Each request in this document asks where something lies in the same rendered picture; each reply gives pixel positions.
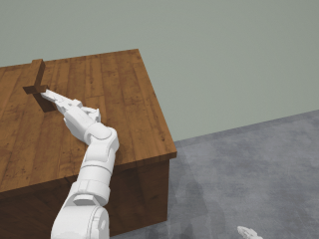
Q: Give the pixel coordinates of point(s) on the tap lever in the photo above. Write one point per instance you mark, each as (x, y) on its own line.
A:
(49, 95)

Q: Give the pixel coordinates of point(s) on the robot right hand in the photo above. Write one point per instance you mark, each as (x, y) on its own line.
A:
(247, 233)

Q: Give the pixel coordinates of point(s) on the robot left forearm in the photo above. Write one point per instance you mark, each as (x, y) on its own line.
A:
(92, 185)

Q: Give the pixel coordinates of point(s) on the robot left upper arm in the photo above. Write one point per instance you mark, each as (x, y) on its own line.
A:
(82, 222)

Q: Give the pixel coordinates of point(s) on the robot left hand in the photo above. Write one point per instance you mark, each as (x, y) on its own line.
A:
(77, 119)

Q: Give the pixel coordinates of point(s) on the counter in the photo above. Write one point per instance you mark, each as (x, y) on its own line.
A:
(40, 159)

